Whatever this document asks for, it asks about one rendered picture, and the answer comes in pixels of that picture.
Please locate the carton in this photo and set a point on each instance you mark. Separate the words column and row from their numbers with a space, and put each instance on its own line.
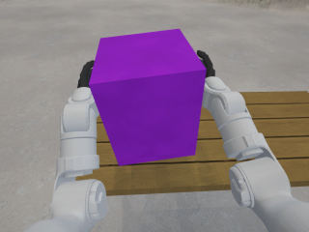
column 149, row 88

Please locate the right robot upper arm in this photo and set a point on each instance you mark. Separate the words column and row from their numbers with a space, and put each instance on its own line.
column 261, row 185

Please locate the right robot forearm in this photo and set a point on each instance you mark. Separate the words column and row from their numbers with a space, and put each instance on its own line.
column 241, row 139

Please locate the left robot upper arm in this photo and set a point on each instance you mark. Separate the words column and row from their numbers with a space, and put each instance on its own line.
column 76, row 207

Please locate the right robot hand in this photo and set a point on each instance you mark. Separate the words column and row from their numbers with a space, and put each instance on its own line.
column 207, row 63

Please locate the table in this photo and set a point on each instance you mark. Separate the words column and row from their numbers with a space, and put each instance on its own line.
column 282, row 117

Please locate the left robot hand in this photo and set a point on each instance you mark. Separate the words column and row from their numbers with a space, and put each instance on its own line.
column 86, row 75

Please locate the left robot forearm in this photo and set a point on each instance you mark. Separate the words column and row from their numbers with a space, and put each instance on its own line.
column 78, row 136

